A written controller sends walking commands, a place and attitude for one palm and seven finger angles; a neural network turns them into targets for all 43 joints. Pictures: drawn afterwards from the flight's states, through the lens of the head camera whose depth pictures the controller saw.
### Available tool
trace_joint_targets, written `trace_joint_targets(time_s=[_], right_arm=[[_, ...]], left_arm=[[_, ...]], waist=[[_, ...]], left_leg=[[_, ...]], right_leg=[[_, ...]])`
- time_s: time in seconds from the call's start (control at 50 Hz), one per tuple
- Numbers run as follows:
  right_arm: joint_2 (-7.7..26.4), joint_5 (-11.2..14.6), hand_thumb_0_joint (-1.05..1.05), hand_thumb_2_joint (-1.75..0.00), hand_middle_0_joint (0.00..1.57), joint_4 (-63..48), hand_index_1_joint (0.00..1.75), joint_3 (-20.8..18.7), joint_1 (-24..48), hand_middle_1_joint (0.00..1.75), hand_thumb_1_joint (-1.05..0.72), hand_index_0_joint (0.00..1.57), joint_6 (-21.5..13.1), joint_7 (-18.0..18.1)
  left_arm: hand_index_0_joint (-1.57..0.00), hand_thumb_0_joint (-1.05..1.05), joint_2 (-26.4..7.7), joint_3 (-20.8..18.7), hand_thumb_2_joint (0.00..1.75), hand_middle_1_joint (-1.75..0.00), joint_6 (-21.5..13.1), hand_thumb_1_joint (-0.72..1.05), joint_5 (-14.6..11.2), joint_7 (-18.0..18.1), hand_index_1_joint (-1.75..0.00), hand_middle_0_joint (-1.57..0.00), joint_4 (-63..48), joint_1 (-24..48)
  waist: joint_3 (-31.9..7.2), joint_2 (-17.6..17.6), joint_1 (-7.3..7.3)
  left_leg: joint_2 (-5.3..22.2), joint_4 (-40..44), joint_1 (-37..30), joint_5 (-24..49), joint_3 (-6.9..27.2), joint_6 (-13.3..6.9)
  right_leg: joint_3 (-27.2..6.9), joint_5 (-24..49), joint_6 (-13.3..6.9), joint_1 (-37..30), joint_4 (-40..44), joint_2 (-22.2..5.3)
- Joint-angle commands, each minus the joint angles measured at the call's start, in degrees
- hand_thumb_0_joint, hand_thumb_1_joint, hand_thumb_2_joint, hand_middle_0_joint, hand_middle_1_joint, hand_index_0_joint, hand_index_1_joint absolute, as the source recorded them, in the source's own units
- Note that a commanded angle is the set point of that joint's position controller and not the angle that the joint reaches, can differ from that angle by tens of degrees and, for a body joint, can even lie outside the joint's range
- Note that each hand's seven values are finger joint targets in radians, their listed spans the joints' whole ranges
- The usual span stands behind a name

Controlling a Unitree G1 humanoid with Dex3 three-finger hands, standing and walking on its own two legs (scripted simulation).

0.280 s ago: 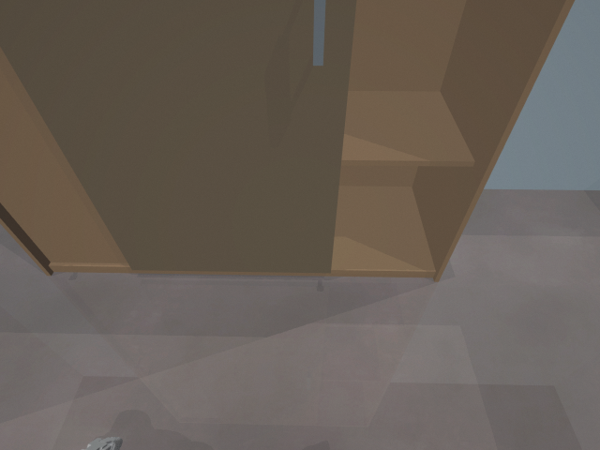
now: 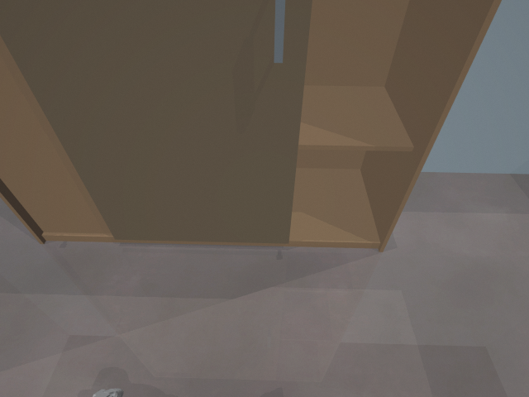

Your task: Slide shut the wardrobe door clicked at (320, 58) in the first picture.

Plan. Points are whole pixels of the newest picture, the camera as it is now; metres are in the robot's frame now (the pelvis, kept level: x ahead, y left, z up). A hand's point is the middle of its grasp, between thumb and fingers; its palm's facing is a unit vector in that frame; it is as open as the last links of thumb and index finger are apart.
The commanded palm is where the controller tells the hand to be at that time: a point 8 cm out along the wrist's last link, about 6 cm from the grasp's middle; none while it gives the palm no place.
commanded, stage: stand and wait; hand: left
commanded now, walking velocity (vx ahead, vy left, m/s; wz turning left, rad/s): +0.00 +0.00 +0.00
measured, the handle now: (279, 12) +0.87 +0.02 +0.24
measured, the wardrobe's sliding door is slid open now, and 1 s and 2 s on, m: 0.42 0.42 0.42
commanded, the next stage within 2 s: look at it before walking up in 0.54 s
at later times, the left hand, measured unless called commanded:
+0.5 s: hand out of the picture +0.06 +0.25 -0.15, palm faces -0.03 -0.94 -0.35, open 7.4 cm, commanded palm none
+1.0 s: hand out of the picture +0.08 +0.25 -0.15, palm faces -0.03 -0.94 -0.34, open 7.4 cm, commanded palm none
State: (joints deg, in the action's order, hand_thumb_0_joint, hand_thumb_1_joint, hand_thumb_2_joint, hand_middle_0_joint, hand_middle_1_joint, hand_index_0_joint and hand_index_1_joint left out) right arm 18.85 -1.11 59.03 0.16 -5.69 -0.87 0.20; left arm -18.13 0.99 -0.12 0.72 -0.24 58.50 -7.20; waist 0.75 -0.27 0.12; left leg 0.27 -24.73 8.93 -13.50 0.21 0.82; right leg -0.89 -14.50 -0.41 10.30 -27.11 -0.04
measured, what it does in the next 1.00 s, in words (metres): stands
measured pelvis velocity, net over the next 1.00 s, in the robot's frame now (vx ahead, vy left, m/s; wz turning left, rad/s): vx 0.00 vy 0.00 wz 0.00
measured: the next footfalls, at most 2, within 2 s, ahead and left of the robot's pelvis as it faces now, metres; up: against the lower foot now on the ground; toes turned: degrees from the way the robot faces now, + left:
left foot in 1.92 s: +0.26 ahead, +0.10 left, +0.00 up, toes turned +6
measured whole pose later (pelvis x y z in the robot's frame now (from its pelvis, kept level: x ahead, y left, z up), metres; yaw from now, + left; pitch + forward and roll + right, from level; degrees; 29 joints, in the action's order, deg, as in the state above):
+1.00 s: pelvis +0.00 +0.00 +0.00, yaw +0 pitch -2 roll +0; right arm 19.4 -0.7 63.4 0.1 -6.5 -1.1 0.1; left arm -19.4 0.4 -0.3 0.7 -0.3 62.0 -7.3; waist 1.9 0.1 0.2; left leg 0.4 -21.0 8.0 -11.2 0.2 0.7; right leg -0.9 -11.7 -0.2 9.0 -22.6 0.1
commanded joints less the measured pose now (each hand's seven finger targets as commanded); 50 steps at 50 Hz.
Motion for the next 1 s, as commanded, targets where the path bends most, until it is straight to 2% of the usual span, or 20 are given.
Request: trace_joint_targets(time_s=[0.0, 0.06, 0.16, 0.2, 0.24, 0.28, 0.44, 0.66, 0.82, 0.86, 0.98], right_arm=[[11.39, 0.31, 0.00, -0.90, 0.20, -3.08, 0.30, -2.65, 2.60, 0.30, -0.90, 0.20, -1.05, 0.62], [11.54, 0.25, 0.00, -0.90, 0.20, -2.27, 0.30, -2.53, 2.40, 0.30, -0.90, 0.20, -1.08, 0.61], [11.69, 0.35, 0.00, -0.90, 0.20, -1.11, 0.30, -2.47, 1.73, 0.30, -0.90, 0.20, -1.17, 0.61], [11.81, 0.47, 0.00, -0.90, 0.20, -0.66, 0.30, -2.46, 1.28, 0.30, -0.90, 0.20, -1.05, 0.59], [11.83, 0.44, 0.00, -0.90, 0.20, -0.28, 0.30, -2.41, 1.28, 0.30, -0.90, 0.20, -1.01, 0.58], [11.91, 0.40, 0.00, -0.90, 0.20, 0.21, 0.30, -2.41, 1.03, 0.30, -0.90, 0.20, -0.93, 0.54], [12.07, 0.47, 0.00, -0.90, 0.20, 0.98, 0.30, -2.39, 0.51, 0.30, -0.90, 0.20, -0.98, 0.47], [12.18, 0.50, 0.00, -0.90, 0.20, 1.03, 0.30, -2.37, 1.04, 0.30, -0.90, 0.20, -1.24, 0.49], [12.24, 0.56, 0.00, -0.90, 0.20, 0.85, 0.30, -2.39, 1.42, 0.30, -0.90, 0.20, -1.25, 0.52], [12.21, 0.55, 0.00, -0.90, 0.20, 0.90, 0.30, -2.38, 1.84, 0.30, -0.90, 0.20, -1.24, 0.51], [12.48, 0.62, 0.00, -0.90, 0.20, 0.92, 0.30, -2.32, 2.01, 0.30, -0.90, 0.20, -1.37, 0.57]], left_arm=[[-0.20, 0.00, -13.33, -3.26, 0.90, -0.30, -1.57, 0.90, -0.09, 1.01, -0.30, -0.20, -3.58, 2.66], [-0.20, 0.00, -13.18, -3.25, 0.90, -0.30, -1.44, 0.90, -0.14, 0.90, -0.30, -0.20, -3.01, 2.69], [-0.20, 0.00, -13.31, -3.23, 0.90, -0.30, -1.57, 0.90, -0.21, 0.88, -0.30, -0.20, -1.78, 2.21], [-0.20, 0.00, -13.45, -3.28, 0.90, -0.30, -1.62, 0.90, -0.16, 0.92, -0.30, -0.20, -1.52, 2.24], [-0.20, 0.00, -13.55, -3.19, 0.90, -0.30, -1.58, 0.90, -0.26, 0.89, -0.30, -0.20, -1.05, 1.89], [-0.20, 0.00, -13.63, -3.20, 0.90, -0.30, -1.56, 0.90, -0.22, 0.87, -0.30, -0.20, -0.78, 1.93], [-0.20, 0.00, -13.71, -3.15, 0.90, -0.30, -1.53, 0.90, -0.19, 0.86, -0.30, -0.20, -0.25, 1.94], [-0.20, 0.00, -13.45, -3.14, 0.90, -0.30, -1.58, 0.90, -0.15, 0.86, -0.30, -0.20, -0.29, 2.13], [-0.20, 0.00, -13.39, -3.16, 0.90, -0.30, -1.62, 0.90, -0.06, 0.86, -0.30, -0.20, -0.37, 2.42], [-0.20, 0.00, -13.37, -3.10, 0.90, -0.30, -1.58, 0.90, -0.08, 0.83, -0.30, -0.20, -0.37, 2.37], [-0.20, 0.00, -13.46, -3.08, 0.90, -0.30, -1.65, 0.90, -0.12, 0.86, -0.30, -0.20, -0.13, 2.21]], waist=[[-2.81, 1.26, 0.00], [-1.92, 0.22, -0.01], [-2.68, 0.38, -0.07], [-2.54, 1.34, 0.09], [-1.94, 0.59, -0.05], [-1.44, 1.58, -0.01], [-0.91, 1.25, 0.01], [-1.84, 0.01, -0.16], [-2.43, 0.58, 0.02], [-1.65, 0.10, -0.14], [-3.59, -0.45, -0.09]], left_leg=[[5.34, 3.67, -0.44, 7.54, 4.63, -2.53], [5.38, 4.61, 0.22, 5.81, 4.78, -2.44], [5.61, 4.95, -0.38, 6.13, 5.05, -2.40], [5.70, 4.96, -0.44, 6.17, 5.11, -2.30], [5.65, 5.18, -0.21, 5.11, 5.00, -2.23], [5.62, 5.44, -0.09, 4.46, 4.95, -2.16], [5.77, 6.12, 0.28, 3.89, 5.39, -2.18], [6.18, 6.59, -0.24, 6.15, 5.55, -2.26], [6.34, 6.71, -1.17, 7.67, 5.64, -2.30], [6.24, 6.98, -0.91, 7.02, 5.61, -2.27], [6.55, 6.94, -2.44, 9.79, 5.50, -2.31]], right_leg=[[-6.50, 7.80, -1.97, 0.40, 6.28, -6.39], [-6.76, 4.98, -1.92, 0.83, 7.15, -6.29], [-6.89, 4.98, -1.94, 0.18, 7.75, -6.44], [-6.99, 5.19, -1.98, 0.15, 7.96, -6.42], [-7.07, 3.90, -1.90, 0.49, 8.47, -6.54], [-7.30, 2.75, -1.91, 0.83, 8.99, -6.53], [-7.37, 1.64, -1.80, 1.06, 9.42, -6.38], [-6.65, 5.16, -1.56, -0.22, 8.83, -6.38], [-6.25, 7.30, -1.46, -0.70, 8.65, -6.48], [-6.27, 6.69, -1.38, -0.42, 8.90, -6.42], [-6.01, 10.09, -1.38, -1.94, 8.42, -6.50]])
